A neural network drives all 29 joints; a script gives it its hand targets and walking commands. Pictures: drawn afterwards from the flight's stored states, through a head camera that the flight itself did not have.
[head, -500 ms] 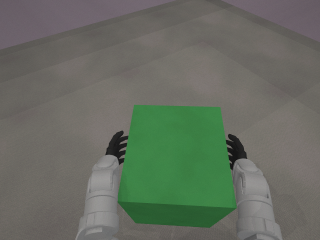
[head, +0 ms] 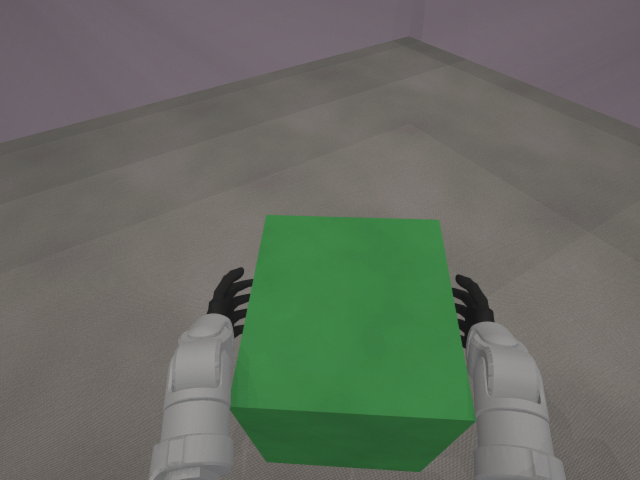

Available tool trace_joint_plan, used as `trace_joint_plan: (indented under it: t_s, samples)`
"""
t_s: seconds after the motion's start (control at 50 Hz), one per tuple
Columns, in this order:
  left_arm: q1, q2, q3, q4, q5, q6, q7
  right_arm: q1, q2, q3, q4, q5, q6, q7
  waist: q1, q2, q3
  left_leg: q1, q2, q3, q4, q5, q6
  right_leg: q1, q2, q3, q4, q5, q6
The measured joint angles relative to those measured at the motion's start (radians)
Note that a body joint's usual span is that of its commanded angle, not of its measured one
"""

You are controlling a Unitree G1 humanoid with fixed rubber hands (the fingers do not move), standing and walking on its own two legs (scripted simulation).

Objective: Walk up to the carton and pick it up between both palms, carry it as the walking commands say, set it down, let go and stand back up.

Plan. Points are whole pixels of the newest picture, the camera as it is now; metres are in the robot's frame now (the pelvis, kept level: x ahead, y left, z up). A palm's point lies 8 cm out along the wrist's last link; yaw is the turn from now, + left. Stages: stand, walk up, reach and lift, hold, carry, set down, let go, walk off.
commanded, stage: reach and lift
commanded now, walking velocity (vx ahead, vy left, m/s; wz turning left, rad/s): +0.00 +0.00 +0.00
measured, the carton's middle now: (346, 349) +0.30 -0.01 -0.03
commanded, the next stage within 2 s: hold in 0.88 s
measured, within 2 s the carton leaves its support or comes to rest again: neither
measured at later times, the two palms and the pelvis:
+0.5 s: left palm (215, 332) +0.29 +0.16 +0.04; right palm (469, 327) +0.29 -0.17 +0.04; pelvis +0.01 -0.01 +0.00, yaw +0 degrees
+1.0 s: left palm (219, 336) +0.28 +0.16 +0.04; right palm (476, 336) +0.28 -0.17 +0.04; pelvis +0.01 -0.01 +0.00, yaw +0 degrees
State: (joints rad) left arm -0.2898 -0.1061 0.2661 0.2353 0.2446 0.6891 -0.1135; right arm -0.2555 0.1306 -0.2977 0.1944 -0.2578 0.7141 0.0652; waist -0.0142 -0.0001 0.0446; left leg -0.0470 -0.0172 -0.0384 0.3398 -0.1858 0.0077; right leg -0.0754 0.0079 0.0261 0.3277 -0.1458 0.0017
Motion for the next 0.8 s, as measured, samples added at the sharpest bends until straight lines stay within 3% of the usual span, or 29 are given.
trace_joint_plan:
  t_s: [0.34, 0.8]
  samples:
    - [0.061, -0.005, -0.011, -0.083, -0.016, 0.024, 0.009, 0.032, -0.006, 0.045, -0.035, 0.017, 0.011, -0.003, 0.033, 0.005, 0.011, 0.008, 0.01, -0.005, -0.008, -0.004, -0.011, 0.006, 0.01, -0.004, -0.002, -0.007, -0.01]
    - [0.113, -0.011, -0.037, -0.14, -0.025, 0.045, 0.022, 0.082, -0.017, 0.078, -0.081, 0.04, 0.026, -0.01, 0.028, 0.004, 0.009, 0.038, 0.012, -0.006, -0.032, -0.002, -0.012, 0.033, 0.011, -0.003, -0.023, -0.007, -0.011]
